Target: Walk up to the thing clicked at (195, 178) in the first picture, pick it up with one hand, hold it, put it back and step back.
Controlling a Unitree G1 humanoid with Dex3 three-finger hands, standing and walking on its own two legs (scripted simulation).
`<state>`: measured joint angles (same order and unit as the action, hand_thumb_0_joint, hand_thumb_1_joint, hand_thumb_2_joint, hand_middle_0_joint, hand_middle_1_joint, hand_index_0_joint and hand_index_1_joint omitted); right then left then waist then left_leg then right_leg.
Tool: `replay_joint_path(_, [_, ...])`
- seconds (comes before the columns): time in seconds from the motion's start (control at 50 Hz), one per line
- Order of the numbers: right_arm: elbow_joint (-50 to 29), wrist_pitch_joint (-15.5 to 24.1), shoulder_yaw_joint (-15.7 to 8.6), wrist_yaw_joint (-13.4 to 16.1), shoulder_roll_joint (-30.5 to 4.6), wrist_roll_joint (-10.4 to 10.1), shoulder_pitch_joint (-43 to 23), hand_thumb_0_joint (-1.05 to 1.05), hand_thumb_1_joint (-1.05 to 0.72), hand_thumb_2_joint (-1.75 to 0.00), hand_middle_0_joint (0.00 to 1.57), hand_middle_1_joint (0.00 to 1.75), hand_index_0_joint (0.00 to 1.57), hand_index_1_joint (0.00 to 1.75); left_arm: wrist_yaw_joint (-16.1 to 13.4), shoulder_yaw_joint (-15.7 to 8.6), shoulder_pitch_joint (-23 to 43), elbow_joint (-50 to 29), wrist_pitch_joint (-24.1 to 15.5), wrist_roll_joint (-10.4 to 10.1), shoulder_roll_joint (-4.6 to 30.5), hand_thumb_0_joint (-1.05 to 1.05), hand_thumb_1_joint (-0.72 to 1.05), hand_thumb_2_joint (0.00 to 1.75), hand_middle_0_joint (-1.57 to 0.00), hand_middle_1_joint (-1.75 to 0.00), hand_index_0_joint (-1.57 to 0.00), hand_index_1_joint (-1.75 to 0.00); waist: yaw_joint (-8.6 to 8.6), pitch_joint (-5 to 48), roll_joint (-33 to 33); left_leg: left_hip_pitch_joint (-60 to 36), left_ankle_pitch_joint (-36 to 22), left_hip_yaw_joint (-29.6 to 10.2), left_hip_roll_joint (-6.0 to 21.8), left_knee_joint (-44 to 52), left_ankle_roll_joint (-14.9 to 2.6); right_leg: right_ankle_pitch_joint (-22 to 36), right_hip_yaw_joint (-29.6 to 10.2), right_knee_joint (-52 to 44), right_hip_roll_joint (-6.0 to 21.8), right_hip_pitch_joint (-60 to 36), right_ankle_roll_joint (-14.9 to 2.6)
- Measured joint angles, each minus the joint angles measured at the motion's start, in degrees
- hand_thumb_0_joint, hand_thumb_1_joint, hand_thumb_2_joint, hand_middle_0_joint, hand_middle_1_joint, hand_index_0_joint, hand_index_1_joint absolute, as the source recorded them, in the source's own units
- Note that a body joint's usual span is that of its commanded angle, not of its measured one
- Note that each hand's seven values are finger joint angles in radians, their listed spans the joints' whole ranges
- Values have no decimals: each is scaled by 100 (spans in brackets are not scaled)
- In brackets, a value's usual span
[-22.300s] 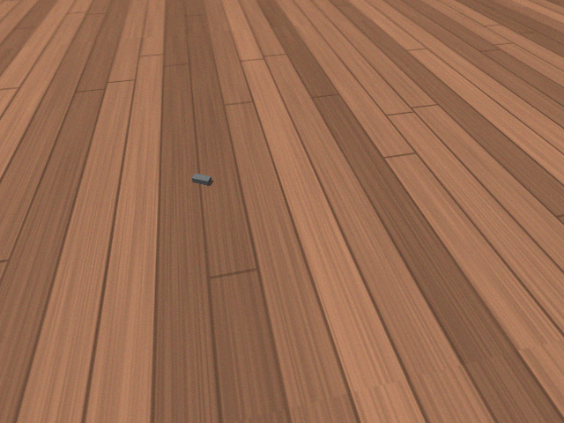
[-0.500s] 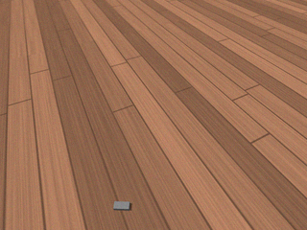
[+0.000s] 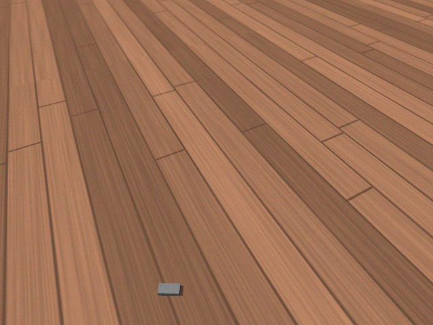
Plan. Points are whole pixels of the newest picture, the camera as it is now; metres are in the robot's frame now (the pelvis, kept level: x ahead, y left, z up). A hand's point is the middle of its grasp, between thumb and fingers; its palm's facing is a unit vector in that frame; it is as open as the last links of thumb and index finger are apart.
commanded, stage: stand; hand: left
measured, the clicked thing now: (169, 289) +0.44 +0.23 -0.76
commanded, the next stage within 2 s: walk up in 0.28 s
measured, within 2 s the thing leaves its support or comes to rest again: neither
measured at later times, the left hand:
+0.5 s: hand out of the picture +0.09 +0.28 -0.17, palm faces -0.02 -0.93 -0.38, open 7.4 cm
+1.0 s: hand out of the picture -0.01 +0.29 -0.18, palm faces -0.11 -0.91 -0.39, open 7.4 cm
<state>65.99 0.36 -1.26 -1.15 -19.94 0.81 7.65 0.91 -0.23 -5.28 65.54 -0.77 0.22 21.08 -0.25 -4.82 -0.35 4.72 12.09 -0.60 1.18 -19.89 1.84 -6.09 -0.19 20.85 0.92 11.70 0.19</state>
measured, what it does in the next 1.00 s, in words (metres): walks backwards: right foot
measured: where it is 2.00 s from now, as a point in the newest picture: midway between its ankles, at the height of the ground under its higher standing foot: outside the picture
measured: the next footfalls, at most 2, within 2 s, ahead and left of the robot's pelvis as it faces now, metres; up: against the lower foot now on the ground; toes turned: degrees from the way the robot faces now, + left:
right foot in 0.96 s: -0.11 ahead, -0.08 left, +0.00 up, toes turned -1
left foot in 1.30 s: -0.19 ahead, +0.15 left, +0.00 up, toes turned -2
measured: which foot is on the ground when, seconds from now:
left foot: down 0.00-1.00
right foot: down 0.00-0.58, up 0.60-0.94, down 0.96-1.00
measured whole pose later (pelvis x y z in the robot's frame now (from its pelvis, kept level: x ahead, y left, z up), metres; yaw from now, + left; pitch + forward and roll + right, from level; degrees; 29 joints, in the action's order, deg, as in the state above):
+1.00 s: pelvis -0.13 +0.03 -0.03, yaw -4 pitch -3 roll -2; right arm 51.9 -2.4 -3.2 1.3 -22.1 0.4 4.4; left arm -0.7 -3.6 -5.9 51.4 3.0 1.6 20.6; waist -1.1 -13.9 2.8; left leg 21.4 17.5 2.5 4.0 -41.6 -0.8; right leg -21.3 -1.5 36.8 -3.9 13.2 -0.8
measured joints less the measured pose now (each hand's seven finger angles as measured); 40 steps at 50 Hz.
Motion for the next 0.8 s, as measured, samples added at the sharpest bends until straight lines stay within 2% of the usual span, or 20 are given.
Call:
replay_joint_path(0.28, [-16, 13, 42, 24, 28, -8, -26, 0, -90, -90, 20, 29, 20, 30, -1, 33, -39, -6, 14, -8, -68, 1, 90, 90, -20, -30, -20, -29, 20, 91, 3, 14, 58, -14, -1, -5, -5, -87, 14, 49, 4, 28, 2])
replay_joint_path(0.38, [-205, -75, 10, 75, -93, -87, -335, 0, -90, -90, 21, 30, 21, 30, -68, -140, 201, -327, 96, -84, -44, 1, 90, 90, -20, -30, -20, -30, 44, -233, 35, 467, 246, -27, 1, -601, -35, -152, 16, 413, -4, 375, -11])
replay_joint_path(0.44, [-396, -139, -50, 112, -223, -110, -511, 0, -90, -90, 21, 30, 21, 30, -93, -194, 389, -553, 171, -74, 2, 1, 90, 90, -20, -30, -20, -30, 35, -493, 60, 910, 353, -25, -42, -1243, -157, -149, 10, 646, 21, 639, -5])
replay_joint_path(0.5, [-602, -208, -111, 120, -326, -80, -532, 0, -90, -90, 20, 29, 20, 30, -115, -212, 525, -777, 269, 6, 57, 1, 90, 90, -20, -30, -20, -30, 39, -629, -30, 1243, 1246, 36, -246, -2114, -282, -156, -95, 918, 139, 942, 45])
replay_joint_path(0.52, [-663, -219, -130, 110, -343, -73, -493, 0, -90, -90, 20, 29, 20, 30, -120, -212, 558, -847, 300, 30, 84, 1, 90, 90, -20, -30, -20, -30, 15, -631, -71, 1273, 1370, 65, -291, -2231, -323, -160, -114, 1005, 187, 1051, 71])
replay_joint_path(0.54, [-710, -220, -147, 97, -355, -70, -438, 0, -91, -90, 20, 29, 20, 30, -127, -209, 591, -913, 332, 49, 115, 1, 90, 90, -20, -30, -20, -30, -22, -613, -104, 1254, 1319, 87, -303, -2226, -358, -174, -118, 1112, 227, 1172, 100])
replay_joint_path(0.56, [-751, -216, -158, 88, -373, -59, -364, 0, -91, -90, 20, 29, 20, 30, -136, -204, 614, -982, 363, 62, 146, 1, 90, 90, -20, -30, -20, -30, -63, -574, -110, 1168, 1036, 97, -264, -2020, -391, -204, -106, 1247, 241, 1308, 139])
replay_joint_path(0.58, [-780, -208, -178, 90, -381, -26, -288, 0, -91, -90, 20, 29, 20, 30, -147, -199, 645, -1051, 390, 61, 181, 1, 90, 90, -20, -30, -20, -30, -97, -542, -121, 1112, 946, 76, -246, -1827, -372, -267, -101, 1443, 250, 1471, 100])
replay_joint_path(0.6, [-770, -210, -200, 99, -329, 17, -264, 0, -91, -90, 20, 29, 20, 30, -172, -221, 707, -1102, 413, 56, 230, 1, 90, 90, -20, -30, -20, -30, -79, -622, -223, 1132, 995, 131, -293, -1892, -372, -708, -285, 1769, 195, 1605, 32])
replay_joint_path(0.64, [-769, -238, -189, 92, -204, 109, -199, 0, -91, -90, 20, 29, 20, 30, -233, -276, 719, -1203, 452, 60, 280, 1, 90, 90, -20, -30, -20, -29, -56, -748, -326, 1123, 989, 205, -277, -1939, -397, -1727, -658, 2690, -172, 1804, -65])
replay_joint_path(0.68, [-813, -249, -167, 96, -113, 146, -69, 0, -90, -90, 20, 29, 20, 30, -256, -296, 645, -1247, 481, 58, 262, 1, 91, 90, -20, -30, -20, -29, -146, -738, -268, 1135, 866, 125, -187, -1819, -409, -2223, -747, 3562, -544, 1895, -106])
replay_joint_path(0.74, [-892, -260, -151, 153, -39, 162, 73, 0, -90, -90, 21, 30, 21, 30, -226, -293, 471, -1345, 492, 23, 222, 1, 91, 90, -20, -30, -20, -29, -147, -652, -229, 1174, 619, 131, -121, -1517, -418, -2157, -791, 4366, -783, 1863, -91])
replay_joint_path(0.8, [-1048, -232, -175, 215, -22, 112, 70, 0, -90, -90, 21, 30, 21, 30, -207, -322, 255, -1451, 469, 49, 192, 1, 91, 90, -20, -30, -20, -29, -96, -681, -211, 1247, 507, 231, -87, -1452, -421, -2094, -769, 4319, -725, 1530, 24])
